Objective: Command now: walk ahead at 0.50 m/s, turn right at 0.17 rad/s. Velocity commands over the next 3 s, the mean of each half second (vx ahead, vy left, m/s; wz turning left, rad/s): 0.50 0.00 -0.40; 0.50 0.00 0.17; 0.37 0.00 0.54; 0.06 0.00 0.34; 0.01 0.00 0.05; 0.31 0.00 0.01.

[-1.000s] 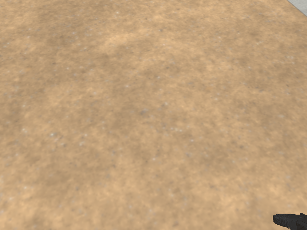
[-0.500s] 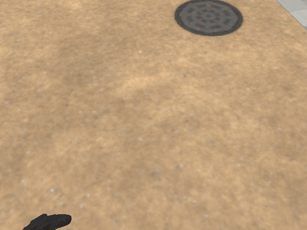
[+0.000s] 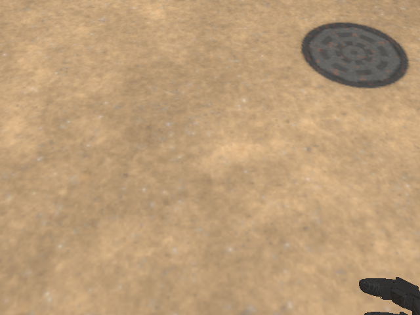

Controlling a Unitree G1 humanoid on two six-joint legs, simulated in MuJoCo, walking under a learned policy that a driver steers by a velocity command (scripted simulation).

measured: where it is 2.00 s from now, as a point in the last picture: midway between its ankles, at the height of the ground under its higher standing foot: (254, 194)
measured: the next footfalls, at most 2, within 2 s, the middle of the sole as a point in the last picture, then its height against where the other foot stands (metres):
right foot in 0.50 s outside the picture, level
left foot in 1.04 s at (233, 228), level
